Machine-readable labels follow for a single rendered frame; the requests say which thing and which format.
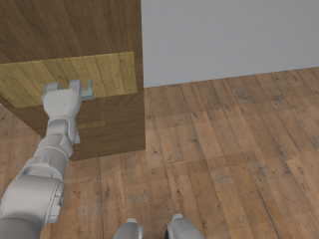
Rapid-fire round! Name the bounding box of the cabinet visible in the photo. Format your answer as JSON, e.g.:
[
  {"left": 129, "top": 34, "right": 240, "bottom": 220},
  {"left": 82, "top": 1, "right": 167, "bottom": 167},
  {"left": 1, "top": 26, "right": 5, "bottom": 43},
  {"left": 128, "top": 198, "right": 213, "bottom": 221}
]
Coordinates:
[{"left": 0, "top": 0, "right": 146, "bottom": 161}]

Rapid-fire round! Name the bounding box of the left robot shin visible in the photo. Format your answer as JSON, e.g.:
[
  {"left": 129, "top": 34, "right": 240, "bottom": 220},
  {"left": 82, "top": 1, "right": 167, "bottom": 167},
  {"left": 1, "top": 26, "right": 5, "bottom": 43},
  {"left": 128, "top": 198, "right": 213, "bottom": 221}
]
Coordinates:
[{"left": 126, "top": 218, "right": 138, "bottom": 223}]

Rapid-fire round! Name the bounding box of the robot left forearm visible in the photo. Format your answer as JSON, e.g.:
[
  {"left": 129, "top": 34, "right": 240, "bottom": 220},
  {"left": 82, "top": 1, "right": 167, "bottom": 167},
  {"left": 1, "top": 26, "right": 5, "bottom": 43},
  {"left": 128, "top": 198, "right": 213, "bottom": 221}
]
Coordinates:
[{"left": 0, "top": 116, "right": 77, "bottom": 218}]

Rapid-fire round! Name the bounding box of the robot left hand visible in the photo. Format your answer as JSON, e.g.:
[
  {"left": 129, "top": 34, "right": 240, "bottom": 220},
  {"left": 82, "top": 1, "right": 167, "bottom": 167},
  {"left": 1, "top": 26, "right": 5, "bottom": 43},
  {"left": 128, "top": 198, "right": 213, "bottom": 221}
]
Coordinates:
[{"left": 43, "top": 79, "right": 85, "bottom": 144}]

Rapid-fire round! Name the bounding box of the right robot thigh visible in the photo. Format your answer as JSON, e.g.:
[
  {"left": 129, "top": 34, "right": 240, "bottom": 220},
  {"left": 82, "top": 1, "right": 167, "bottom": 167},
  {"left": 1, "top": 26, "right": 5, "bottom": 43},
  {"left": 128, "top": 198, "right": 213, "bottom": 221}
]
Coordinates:
[{"left": 167, "top": 217, "right": 205, "bottom": 239}]

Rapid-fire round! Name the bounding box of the robot left upper arm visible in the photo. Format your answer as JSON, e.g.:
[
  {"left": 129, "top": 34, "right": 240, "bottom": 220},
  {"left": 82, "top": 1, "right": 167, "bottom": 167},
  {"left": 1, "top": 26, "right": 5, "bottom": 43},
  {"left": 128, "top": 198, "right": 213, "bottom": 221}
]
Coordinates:
[{"left": 0, "top": 174, "right": 65, "bottom": 239}]

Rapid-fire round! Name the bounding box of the handle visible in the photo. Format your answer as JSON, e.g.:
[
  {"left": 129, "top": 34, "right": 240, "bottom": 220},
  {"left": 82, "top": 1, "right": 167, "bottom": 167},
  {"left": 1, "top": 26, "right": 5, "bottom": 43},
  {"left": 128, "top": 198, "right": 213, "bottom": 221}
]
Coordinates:
[
  {"left": 41, "top": 79, "right": 95, "bottom": 103},
  {"left": 76, "top": 120, "right": 107, "bottom": 131}
]

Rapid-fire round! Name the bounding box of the drawer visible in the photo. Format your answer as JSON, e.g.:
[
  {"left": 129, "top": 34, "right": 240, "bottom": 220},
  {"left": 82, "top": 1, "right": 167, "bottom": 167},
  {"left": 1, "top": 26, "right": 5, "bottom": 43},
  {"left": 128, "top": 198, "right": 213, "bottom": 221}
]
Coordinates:
[{"left": 0, "top": 52, "right": 137, "bottom": 108}]

